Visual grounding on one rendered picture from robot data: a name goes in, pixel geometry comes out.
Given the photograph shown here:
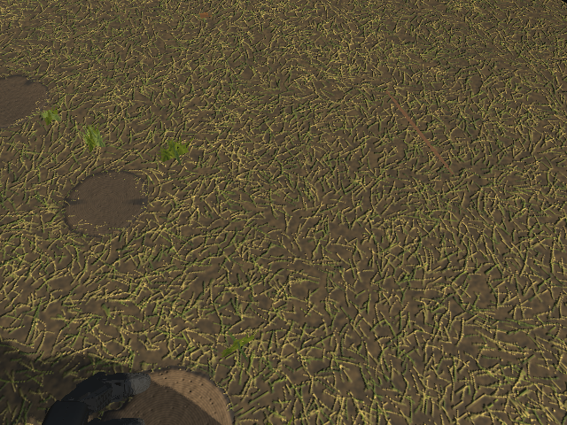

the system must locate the robot left hand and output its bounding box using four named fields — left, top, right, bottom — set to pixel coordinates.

left=42, top=372, right=151, bottom=425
